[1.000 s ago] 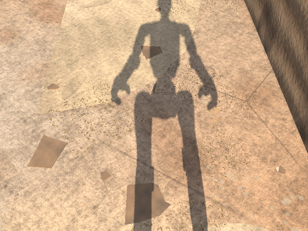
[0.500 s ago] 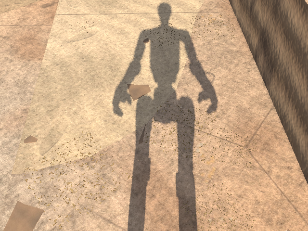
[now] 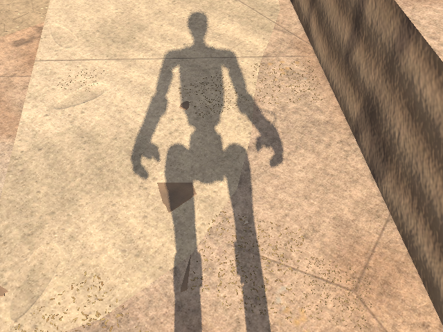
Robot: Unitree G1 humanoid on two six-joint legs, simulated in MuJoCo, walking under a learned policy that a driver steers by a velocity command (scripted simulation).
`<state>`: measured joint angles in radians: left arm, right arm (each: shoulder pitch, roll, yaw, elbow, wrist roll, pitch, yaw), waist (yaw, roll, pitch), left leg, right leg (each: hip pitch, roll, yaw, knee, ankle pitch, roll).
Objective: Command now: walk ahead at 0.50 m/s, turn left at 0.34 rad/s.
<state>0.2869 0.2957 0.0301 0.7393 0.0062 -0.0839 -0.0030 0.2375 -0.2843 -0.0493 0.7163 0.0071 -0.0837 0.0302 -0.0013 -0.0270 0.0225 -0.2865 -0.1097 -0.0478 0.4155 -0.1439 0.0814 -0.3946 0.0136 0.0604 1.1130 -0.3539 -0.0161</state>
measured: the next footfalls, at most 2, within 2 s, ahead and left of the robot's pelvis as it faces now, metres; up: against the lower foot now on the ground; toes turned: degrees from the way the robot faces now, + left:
right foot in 0.32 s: +0.36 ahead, -0.12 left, +0.00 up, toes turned +16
left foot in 0.82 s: +0.52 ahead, +0.23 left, +0.00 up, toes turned +21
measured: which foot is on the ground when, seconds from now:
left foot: down 0.00-0.34, up 0.36-0.80, down 0.82-1.00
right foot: up 0.00-0.30, down 0.32-0.84, up 0.86-1.00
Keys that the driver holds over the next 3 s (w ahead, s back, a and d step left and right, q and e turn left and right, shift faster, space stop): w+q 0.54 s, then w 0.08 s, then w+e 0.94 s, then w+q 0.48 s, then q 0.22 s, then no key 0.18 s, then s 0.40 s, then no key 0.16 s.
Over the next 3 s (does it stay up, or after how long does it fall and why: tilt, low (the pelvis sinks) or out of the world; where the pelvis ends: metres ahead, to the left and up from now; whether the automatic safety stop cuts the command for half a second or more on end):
stays up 1.22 0.20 0.00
